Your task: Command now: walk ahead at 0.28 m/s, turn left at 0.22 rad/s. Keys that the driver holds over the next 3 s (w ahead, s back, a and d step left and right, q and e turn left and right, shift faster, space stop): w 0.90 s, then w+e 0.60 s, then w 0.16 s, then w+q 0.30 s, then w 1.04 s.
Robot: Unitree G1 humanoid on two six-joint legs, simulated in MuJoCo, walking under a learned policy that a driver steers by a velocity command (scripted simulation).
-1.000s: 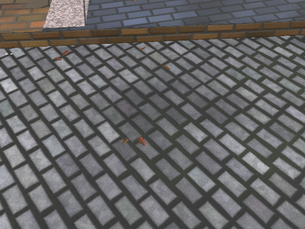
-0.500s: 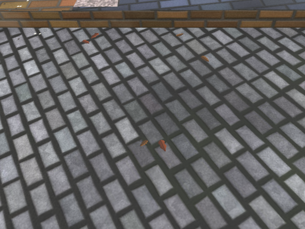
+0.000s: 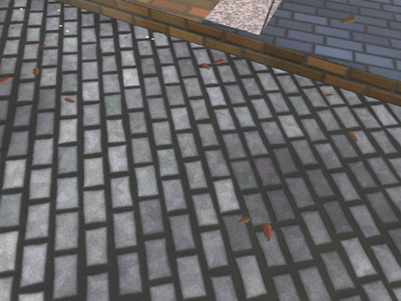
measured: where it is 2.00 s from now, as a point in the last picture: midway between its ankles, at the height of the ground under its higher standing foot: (236, 180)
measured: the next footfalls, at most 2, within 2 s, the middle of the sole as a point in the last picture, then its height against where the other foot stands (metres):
right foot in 0.36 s outside the picture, level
left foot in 0.84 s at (180, 282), level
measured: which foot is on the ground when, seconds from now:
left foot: down 0.00-0.36, up 0.38-0.82, down 0.84-1.00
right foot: up 0.00-0.34, down 0.36-0.86, up 0.88-1.00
